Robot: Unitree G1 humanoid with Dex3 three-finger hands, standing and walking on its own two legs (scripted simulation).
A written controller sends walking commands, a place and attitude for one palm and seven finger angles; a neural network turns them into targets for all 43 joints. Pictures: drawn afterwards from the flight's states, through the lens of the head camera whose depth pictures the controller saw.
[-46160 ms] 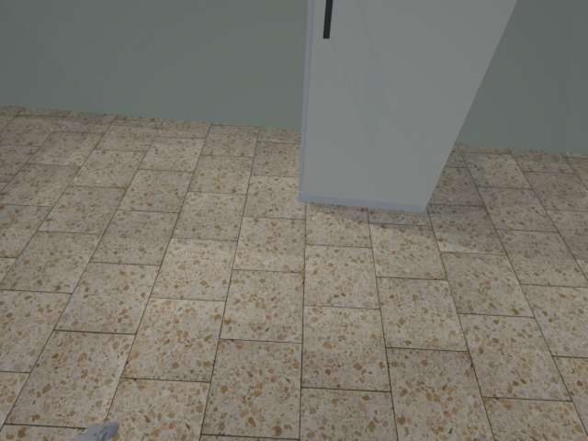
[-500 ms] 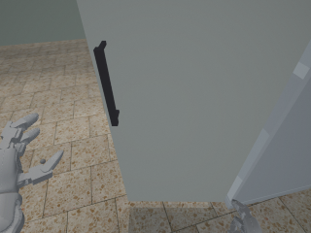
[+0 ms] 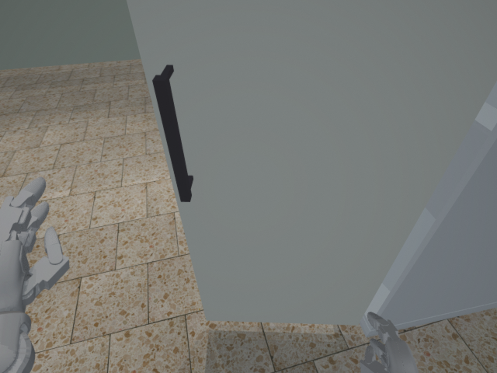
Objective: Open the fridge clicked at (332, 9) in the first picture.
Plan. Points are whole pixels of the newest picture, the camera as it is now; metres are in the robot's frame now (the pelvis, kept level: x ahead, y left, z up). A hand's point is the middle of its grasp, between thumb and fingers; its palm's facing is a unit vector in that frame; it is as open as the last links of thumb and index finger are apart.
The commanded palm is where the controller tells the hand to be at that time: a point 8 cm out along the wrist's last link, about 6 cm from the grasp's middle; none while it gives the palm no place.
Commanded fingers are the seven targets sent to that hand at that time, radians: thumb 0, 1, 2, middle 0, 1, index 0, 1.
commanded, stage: draw the hand back to the body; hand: left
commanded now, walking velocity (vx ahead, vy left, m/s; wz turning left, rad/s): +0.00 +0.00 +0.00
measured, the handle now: (178, 140) +0.44 +0.20 +0.17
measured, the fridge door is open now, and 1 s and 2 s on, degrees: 77 77 77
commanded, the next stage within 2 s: step back with the hand held close in 0.02 s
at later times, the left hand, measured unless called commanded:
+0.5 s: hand (42, 286) +0.16 +0.28 +0.15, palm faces +0.37 -0.80 -0.47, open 7.4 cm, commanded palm +0.10 +0.32 +0.17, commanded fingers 0.00 0.90 0.90 -0.20 -0.30 -0.20 -0.30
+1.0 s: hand out of the picture +0.05 +0.32 +0.17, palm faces +0.52 -0.74 -0.43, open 7.4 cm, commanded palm -0.03 +0.34 +0.17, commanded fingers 0.00 0.90 0.90 -0.20 -0.30 -0.20 -0.30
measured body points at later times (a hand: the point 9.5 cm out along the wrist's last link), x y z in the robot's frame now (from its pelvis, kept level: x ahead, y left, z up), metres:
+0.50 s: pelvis -0.04 +0.02 +0.00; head -0.03 +0.02 +0.45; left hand +0.13 +0.32 +0.17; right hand +0.15 -0.22 -0.07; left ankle +0.01 +0.13 -0.74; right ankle +0.00 -0.13 -0.74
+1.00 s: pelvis -0.13 +0.03 -0.01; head -0.14 +0.06 +0.44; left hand +0.02 +0.35 +0.19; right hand +0.03 -0.19 -0.08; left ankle +0.00 +0.14 -0.74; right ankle -0.15 -0.11 -0.70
